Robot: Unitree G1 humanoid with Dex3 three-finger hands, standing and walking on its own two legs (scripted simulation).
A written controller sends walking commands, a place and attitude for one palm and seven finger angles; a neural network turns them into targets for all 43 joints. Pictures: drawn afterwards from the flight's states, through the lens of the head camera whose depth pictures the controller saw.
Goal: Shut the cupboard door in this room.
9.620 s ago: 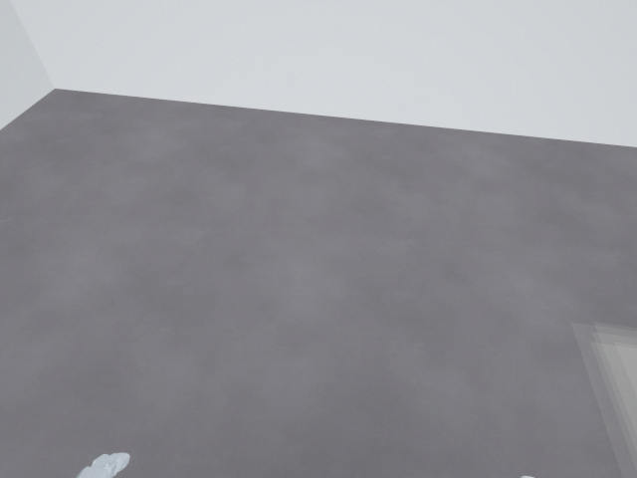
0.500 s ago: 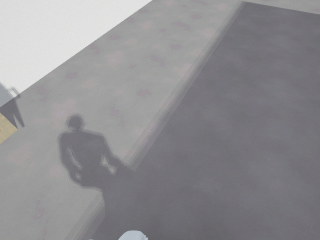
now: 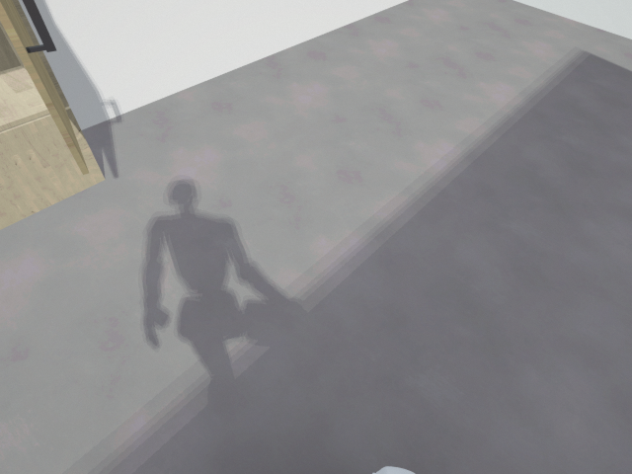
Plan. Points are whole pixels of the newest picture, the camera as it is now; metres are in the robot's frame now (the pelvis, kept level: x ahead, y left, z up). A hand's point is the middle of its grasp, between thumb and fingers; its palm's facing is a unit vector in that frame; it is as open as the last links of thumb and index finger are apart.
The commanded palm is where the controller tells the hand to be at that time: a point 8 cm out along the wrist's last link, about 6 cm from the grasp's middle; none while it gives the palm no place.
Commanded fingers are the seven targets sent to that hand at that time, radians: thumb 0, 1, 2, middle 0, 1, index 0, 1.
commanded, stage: stand and wait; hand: left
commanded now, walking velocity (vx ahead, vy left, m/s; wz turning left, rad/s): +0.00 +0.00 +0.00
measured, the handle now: (28, 22) +0.99 +0.77 +0.05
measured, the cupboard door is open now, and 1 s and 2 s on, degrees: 75 75 75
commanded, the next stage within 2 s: turn or walk to find it in 0.20 s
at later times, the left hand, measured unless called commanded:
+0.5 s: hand out of the picture -0.01 +0.13 -0.15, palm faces +0.20 -0.94 -0.27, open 7.3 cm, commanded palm none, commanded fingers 0.00 0.90 0.90 -0.20 -0.30 -0.20 -0.30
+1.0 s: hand out of the picture -0.12 +0.20 -0.17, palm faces +0.42 -0.88 -0.21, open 7.4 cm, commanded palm none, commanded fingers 0.00 0.90 0.90 -0.20 -0.30 -0.20 -0.30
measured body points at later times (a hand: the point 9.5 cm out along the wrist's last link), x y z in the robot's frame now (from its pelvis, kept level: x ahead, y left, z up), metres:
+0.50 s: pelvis -0.04 -0.06 +0.00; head -0.03 -0.09 +0.45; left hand -0.02 +0.18 -0.13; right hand +0.00 -0.32 -0.17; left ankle -0.09 +0.09 -0.65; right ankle +0.00 -0.14 -0.74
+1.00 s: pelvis -0.08 -0.01 +0.00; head -0.09 +0.01 +0.45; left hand -0.14 +0.25 -0.16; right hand +0.08 -0.20 -0.13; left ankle -0.13 +0.07 -0.74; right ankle -0.04 -0.15 -0.66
